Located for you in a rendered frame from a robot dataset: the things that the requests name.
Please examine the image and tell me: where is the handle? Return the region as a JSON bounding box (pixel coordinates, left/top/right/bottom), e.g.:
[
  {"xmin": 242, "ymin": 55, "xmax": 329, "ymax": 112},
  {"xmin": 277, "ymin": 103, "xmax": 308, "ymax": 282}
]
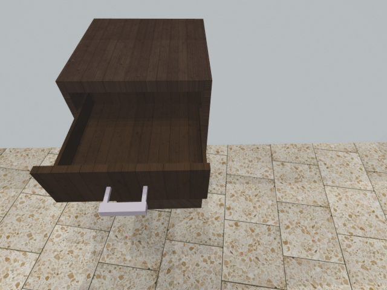
[{"xmin": 98, "ymin": 186, "xmax": 148, "ymax": 216}]

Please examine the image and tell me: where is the cabinet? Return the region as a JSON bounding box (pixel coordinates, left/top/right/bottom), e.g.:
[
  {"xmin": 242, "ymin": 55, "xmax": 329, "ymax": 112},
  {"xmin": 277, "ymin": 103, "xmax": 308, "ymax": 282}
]
[{"xmin": 55, "ymin": 19, "xmax": 212, "ymax": 209}]

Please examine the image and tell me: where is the drawer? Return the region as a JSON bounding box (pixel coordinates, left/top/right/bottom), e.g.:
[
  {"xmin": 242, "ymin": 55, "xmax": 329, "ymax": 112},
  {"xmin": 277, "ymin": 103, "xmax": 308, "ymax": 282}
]
[{"xmin": 30, "ymin": 91, "xmax": 210, "ymax": 202}]

